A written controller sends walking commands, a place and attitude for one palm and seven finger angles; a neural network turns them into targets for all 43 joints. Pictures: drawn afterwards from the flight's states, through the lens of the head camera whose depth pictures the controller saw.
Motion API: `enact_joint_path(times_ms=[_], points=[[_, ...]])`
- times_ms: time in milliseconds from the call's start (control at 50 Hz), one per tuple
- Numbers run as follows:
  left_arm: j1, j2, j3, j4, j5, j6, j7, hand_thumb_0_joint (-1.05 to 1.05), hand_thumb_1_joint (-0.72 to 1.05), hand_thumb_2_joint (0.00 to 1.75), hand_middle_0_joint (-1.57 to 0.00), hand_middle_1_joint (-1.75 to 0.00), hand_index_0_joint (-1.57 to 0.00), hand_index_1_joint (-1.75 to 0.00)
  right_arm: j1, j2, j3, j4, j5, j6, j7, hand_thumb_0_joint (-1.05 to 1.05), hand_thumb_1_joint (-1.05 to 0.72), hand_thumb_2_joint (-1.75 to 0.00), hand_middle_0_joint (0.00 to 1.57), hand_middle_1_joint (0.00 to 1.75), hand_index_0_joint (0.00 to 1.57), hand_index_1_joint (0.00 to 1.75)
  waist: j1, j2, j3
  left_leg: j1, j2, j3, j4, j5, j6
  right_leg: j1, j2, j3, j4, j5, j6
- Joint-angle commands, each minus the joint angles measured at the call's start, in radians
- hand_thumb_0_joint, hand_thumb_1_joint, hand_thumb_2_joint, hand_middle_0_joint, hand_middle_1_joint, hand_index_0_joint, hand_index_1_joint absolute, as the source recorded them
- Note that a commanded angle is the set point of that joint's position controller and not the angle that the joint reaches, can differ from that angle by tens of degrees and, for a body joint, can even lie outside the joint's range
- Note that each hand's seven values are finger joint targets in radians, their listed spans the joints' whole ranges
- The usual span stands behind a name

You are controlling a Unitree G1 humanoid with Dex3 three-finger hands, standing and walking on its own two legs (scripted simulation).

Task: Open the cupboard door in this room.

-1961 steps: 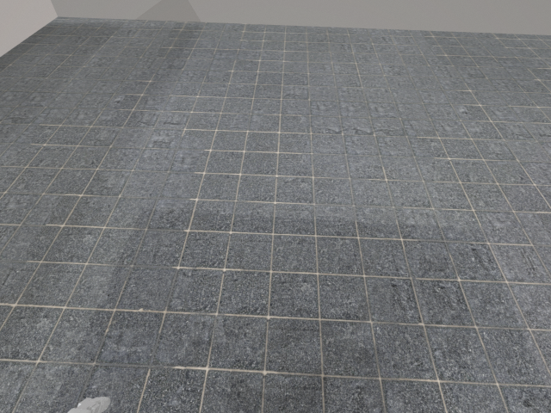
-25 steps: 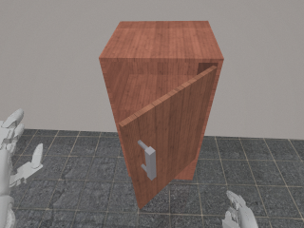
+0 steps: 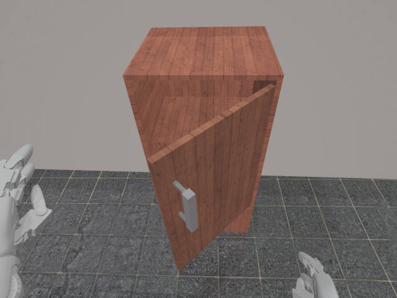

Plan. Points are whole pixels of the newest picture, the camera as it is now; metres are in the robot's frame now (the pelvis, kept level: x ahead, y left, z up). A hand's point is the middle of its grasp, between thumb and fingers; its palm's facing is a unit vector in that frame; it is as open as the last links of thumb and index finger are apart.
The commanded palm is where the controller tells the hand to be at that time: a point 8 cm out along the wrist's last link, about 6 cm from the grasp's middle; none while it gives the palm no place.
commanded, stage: step back with the hand held close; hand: left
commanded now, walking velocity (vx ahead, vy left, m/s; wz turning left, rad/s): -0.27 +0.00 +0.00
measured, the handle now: (185, 206) +0.34 +0.09 -0.04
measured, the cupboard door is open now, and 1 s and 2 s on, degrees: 46 46 46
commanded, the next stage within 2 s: stop stepping back and stand still in 1.36 s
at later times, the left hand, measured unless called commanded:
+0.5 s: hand (20, 239) +0.14 +0.28 +0.15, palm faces +0.38 -0.77 -0.50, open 7.4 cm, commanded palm +0.08 +0.32 +0.17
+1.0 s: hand out of the picture +0.06 +0.29 +0.16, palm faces +0.49 -0.72 -0.49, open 7.4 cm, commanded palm +0.00 +0.33 +0.17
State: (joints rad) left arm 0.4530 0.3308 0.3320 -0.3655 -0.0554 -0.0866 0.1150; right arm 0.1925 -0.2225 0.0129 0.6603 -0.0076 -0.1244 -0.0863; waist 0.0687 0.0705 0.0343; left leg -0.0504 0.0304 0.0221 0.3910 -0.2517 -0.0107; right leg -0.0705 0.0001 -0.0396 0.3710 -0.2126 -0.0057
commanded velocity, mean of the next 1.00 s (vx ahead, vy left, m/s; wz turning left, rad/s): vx -0.30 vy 0.00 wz -0.01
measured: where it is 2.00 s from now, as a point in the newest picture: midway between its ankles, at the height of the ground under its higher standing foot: outside the picture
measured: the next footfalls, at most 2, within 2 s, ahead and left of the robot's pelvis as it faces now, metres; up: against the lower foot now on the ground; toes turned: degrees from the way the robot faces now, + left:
right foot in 1.32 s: -0.19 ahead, -0.11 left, +0.00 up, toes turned +7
left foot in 1.50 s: -0.15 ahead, +0.11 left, +0.00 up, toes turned +4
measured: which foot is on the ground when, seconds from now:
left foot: down 0.00-1.00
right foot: down 0.00-1.00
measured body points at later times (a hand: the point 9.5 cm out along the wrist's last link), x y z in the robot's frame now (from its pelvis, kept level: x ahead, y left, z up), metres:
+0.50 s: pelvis -0.06 +0.02 -0.01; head -0.04 +0.02 +0.44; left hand +0.12 +0.32 +0.18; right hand +0.12 -0.22 -0.08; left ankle -0.02 +0.12 -0.74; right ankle +0.00 -0.11 -0.74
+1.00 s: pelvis -0.13 +0.02 -0.03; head -0.10 +0.03 +0.42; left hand +0.03 +0.33 +0.18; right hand +0.06 -0.21 -0.11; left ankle -0.02 +0.13 -0.74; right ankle +0.00 -0.11 -0.74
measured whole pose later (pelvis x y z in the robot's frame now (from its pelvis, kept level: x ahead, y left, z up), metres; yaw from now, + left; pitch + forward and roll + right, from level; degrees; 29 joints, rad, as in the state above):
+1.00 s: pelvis -0.13 +0.02 -0.03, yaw +3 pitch -1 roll +0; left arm 0.52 0.40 0.47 -0.53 -0.01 -0.25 0.15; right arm 0.19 -0.22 -0.01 0.59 -0.01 -0.10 -0.07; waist 0.01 -0.01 0.08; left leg -0.48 -0.01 0.03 0.70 -0.31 0.04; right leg -0.45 0.01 0.05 0.61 -0.13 0.03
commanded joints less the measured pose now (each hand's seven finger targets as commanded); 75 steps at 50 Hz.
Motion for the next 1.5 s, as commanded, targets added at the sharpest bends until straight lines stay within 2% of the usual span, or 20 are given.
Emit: enact_joint_path(times_ms=[0, 240, 520, 640, 840, 1000, 1060, 1100, 1120, 1160, 1240, 1260, 1280, 1300, 1320, 1340, 1400, 1440, 1460, 1480], points=[[-0.093, 0.243, 0.192, -0.184, 0.013, -0.103, 0.013, 0.00, 0.90, 0.90, -0.20, -0.30, -0.20, -0.30, -0.130, -0.119, -0.038, -0.186, 0.004, -0.021, -0.009, 0.00, -0.90, -0.90, 0.20, 0.30, 0.20, 0.30, -0.051, -0.096, -0.009, -0.102, -0.009, -0.017, 0.009, 0.120, 0.042, -0.112, -0.056, 0.082, -0.127, 0.176, -0.003], [0.098, 0.257, 0.208, -0.293, 0.003, -0.120, 0.030, 0.00, 0.90, 0.90, -0.20, -0.30, -0.20, -0.30, -0.128, -0.124, -0.065, -0.257, 0.014, 0.068, -0.015, 0.00, -0.90, -0.90, 0.20, 0.30, 0.20, 0.30, -0.055, -0.050, -0.214, -0.133, 0.023, -0.012, 0.020, 0.379, 0.026, -0.019, -0.048, 0.034, 0.037, 0.437, 0.012], [0.068, 0.250, 0.224, -0.323, 0.037, -0.166, 0.054, 0.00, 0.90, 0.90, -0.20, -0.30, -0.20, -0.30, -0.105, -0.142, -0.066, -0.274, 0.015, 0.032, -0.014, 0.00, -0.90, -0.90, 0.20, 0.30, 0.20, 0.30, -0.061, 0.006, -0.082, -0.556, 0.063, -0.082, -0.081, -0.269, 0.085, 0.032, -0.018, 0.078, 0.120, 0.044, 0.021], [0.024, 0.247, 0.219, -0.349, 0.045, -0.187, 0.062, 0.00, 0.90, 0.90, -0.20, -0.30, -0.20, -0.30, -0.082, -0.144, -0.066, -0.260, 0.011, 0.001, -0.010, 0.00, -0.90, -0.90, 0.20, 0.30, 0.20, 0.30, -0.069, -0.020, -0.069, -0.549, 0.048, -0.096, -0.016, -0.361, 0.080, -0.089, -0.032, 0.112, 0.067, -0.160, 0.010], [0.045, 0.253, 0.266, -0.350, 0.058, -0.218, 0.056, 0.00, 0.90, 0.90, -0.20, -0.30, -0.20, -0.30, -0.088, -0.146, -0.074, -0.251, 0.006, -0.030, -0.007, 0.00, -0.90, -0.90, 0.20, 0.30, 0.20, 0.30, -0.062, 0.033, -0.082, -0.746, 0.081, -0.133, -0.033, -0.474, 0.117, 0.038, 0.021, 0.163, 0.240, -0.015, 0.012], [0.014, 0.272, 0.244, -0.370, 0.029, -0.216, 0.064, 0.00, 0.90, 0.90, -0.20, -0.30, -0.20, -0.30, -0.058, -0.121, -0.076, -0.203, 0.005, -0.014, 0.004, 0.00, -0.90, -0.90, 0.20, 0.30, 0.20, 0.30, -0.087, -0.163, -0.116, -0.361, -0.038, -0.045, 0.220, -0.272, 0.038, -0.385, -0.101, 0.254, -0.018, -0.201, -0.035], [0.029, 0.285, 0.260, -0.396, 0.025, -0.228, 0.071, 0.00, 0.90, 0.90, -0.20, -0.30, -0.20, -0.30, -0.072, -0.133, -0.081, -0.207, 0.005, -0.005, -0.002, 0.00, -0.90, -0.90, 0.20, 0.30, 0.20, 0.30, -0.093, -0.049, -0.106, -0.397, 0.017, -0.119, 0.118, -0.348, 0.060, -0.388, -0.054, 0.186, 0.054, -0.240, -0.012], [0.064, 0.267, 0.285, -0.410, 0.032, -0.231, 0.070, 0.00, 0.90, 0.90, -0.20, -0.30, -0.20, -0.30, -0.099, -0.142, -0.080, -0.230, 0.002, -0.012, -0.008, 0.00, -0.90, -0.90, 0.20, 0.30, 0.20, 0.30, -0.073, 0.157, -0.140, -0.689, 0.194, -0.299, -0.163, -0.539, 0.133, -0.093, 0.071, 0.072, 0.418, -0.122, 0.032], [0.052, 0.277, 0.304, -0.440, 0.034, -0.231, 0.066, 0.00, 0.90, 0.90, -0.20, -0.30, -0.20, -0.30, -0.117, -0.131, -0.085, -0.234, -0.004, -0.021, -0.010, 0.00, -0.90, -0.90, 0.20, 0.30, 0.20, 0.30, -0.056, 0.207, -0.178, -0.758, 0.279, -0.370, -0.235, -0.509, 0.172, 0.014, 0.115, 0.045, 0.617, -0.109, 0.039], [0.054, 0.322, 0.335, -0.466, 0.016, -0.238, 0.067, 0.00, 0.90, 0.90, -0.20, -0.30, -0.20, -0.30, -0.105, -0.108, -0.099, -0.218, -0.002, -0.052, -0.004, 0.00, -0.90, -0.90, 0.20, 0.30, 0.20, 0.30, -0.063, 0.111, -0.219, -0.547, 0.303, -0.322, -0.166, -0.253, 0.180, -0.139, 0.113, 0.090, 0.701, -0.249, 0.025], [0.129, 0.256, 0.270, -0.347, -0.011, -0.227, 0.055, 0.00, 0.90, 0.90, -0.20, -0.30, -0.20, -0.30, -0.105, -0.101, -0.087, -0.181, -0.009, -0.074, 0.027, 0.00, -0.90, -0.90, 0.20, 0.30, 0.20, 0.30, -0.061, 0.145, -0.117, -0.444, 0.255, -0.149, -0.117, -0.213, 0.096, -0.185, 0.051, 0.047, 0.316, -0.334, -0.027], [0.082, 0.245, 0.242, -0.359, -0.007, -0.235, 0.047, 0.00, 0.90, 0.90, -0.20, -0.30, -0.20, -0.30, -0.107, -0.099, -0.087, -0.170, -0.014, -0.074, 0.026, 0.00, -0.90, -0.90, 0.20, 0.30, 0.20, 0.30, -0.067, 0.111, -0.080, -0.388, 0.222, -0.118, -0.041, -0.164, 0.068, -0.232, 0.015, 0.100, 0.129, -0.273, -0.040], [0.029, 0.259, 0.223, -0.361, -0.006, -0.250, 0.040, 0.00, 0.90, 0.90, -0.20, -0.30, -0.20, -0.30, -0.095, -0.089, -0.081, -0.153, -0.009, -0.070, 0.031, 0.00, -0.90, -0.90, 0.20, 0.30, 0.20, 0.30, -0.075, -0.033, -0.087, -0.297, 0.143, -0.079, 0.124, -0.120, 0.019, -0.332, -0.093, 0.306, -0.061, -0.235, -0.091], [-0.020, 0.308, 0.229, -0.350, 0.010, -0.253, 0.046, 0.00, 0.90, 0.90, -0.20, -0.30, -0.20, -0.30, -0.083, -0.077, -0.077, -0.138, -0.010, -0.056, 0.030, 0.00, -0.90, -0.90, 0.20, 0.30, 0.20, 0.30, -0.080, -0.236, -0.107, -0.227, 0.042, -0.002, 0.392, -0.095, -0.038, -0.482, -0.302, 0.572, -0.205, -0.142, -0.156], [-0.090, 0.306, 0.189, -0.343, 0.027, -0.248, 0.058, 0.00, 0.90, 0.90, -0.20, -0.30, -0.20, -0.30, -0.111, -0.082, -0.072, -0.137, -0.004, -0.059, 0.030, 0.00, -0.90, -0.90, 0.20, 0.30, 0.20, 0.30, -0.053, -0.266, -0.100, -0.288, -0.023, -0.008, 0.583, -0.152, -0.044, -0.439, -0.345, 0.523, -0.184, 0.159, -0.172], [-0.095, 0.299, 0.170, -0.347, 0.035, -0.222, 0.056, 0.00, 0.90, 0.90, -0.20, -0.30, -0.20, -0.30, -0.125, -0.078, -0.071, -0.146, 0.000, -0.058, 0.028, 0.00, -0.90, -0.90, 0.20, 0.30, 0.20, 0.30, -0.056, -0.326, -0.127, -0.382, -0.046, -0.036, 0.628, -0.187, -0.035, -0.302, -0.286, 0.426, -0.081, 0.491, -0.141], [-0.065, 0.299, 0.195, -0.350, 0.041, -0.184, 0.057, 0.00, 0.90, 0.90, -0.20, -0.30, -0.20, -0.30, -0.152, -0.053, -0.028, -0.166, 0.000, -0.028, -0.004, 0.00, -0.90, -0.90, 0.20, 0.30, 0.20, 0.30, -0.061, -0.223, -0.112, -0.364, -0.046, 0.023, 0.373, -0.162, -0.024, -0.128, -0.199, 0.257, 0.072, 0.881, -0.112], [-0.048, 0.300, 0.201, -0.363, 0.034, -0.179, 0.050, 0.00, 0.90, 0.90, -0.20, -0.30, -0.20, -0.30, -0.151, -0.074, -0.025, -0.165, 0.003, -0.012, -0.019, 0.00, -0.90, -0.90, 0.20, 0.30, 0.20, 0.30, -0.075, -0.086, -0.125, -0.239, -0.053, 0.041, 0.039, 0.129, -0.023, -0.112, -0.102, 0.187, 0.155, 0.817, -0.044], [-0.030, 0.305, 0.202, -0.413, 0.027, -0.180, 0.045, 0.00, 0.90, 0.90, -0.20, -0.30, -0.20, -0.30, -0.135, -0.104, -0.049, -0.178, 0.011, -0.016, -0.020, 0.00, -0.90, -0.90, 0.20, 0.30, 0.20, 0.30, -0.072, 0.012, -0.177, -0.105, 0.070, -0.049, -0.041, 0.559, 0.008, -0.156, -0.038, 0.127, 0.221, 0.538, 0.012], [0.038, 0.309, 0.239, -0.420, 0.024, -0.183, 0.042, 0.00, 0.90, 0.90, -0.20, -0.30, -0.20, -0.30, -0.092, -0.110, -0.066, -0.193, 0.010, -0.023, -0.001, 0.00, -0.90, -0.90, 0.20, 0.30, 0.20, 0.30, -0.043, 0.122, -0.300, 0.060, 0.214, -0.147, -0.025, 0.836, 0.061, -0.235, 0.021, 0.104, 0.319, 0.007, 0.026]])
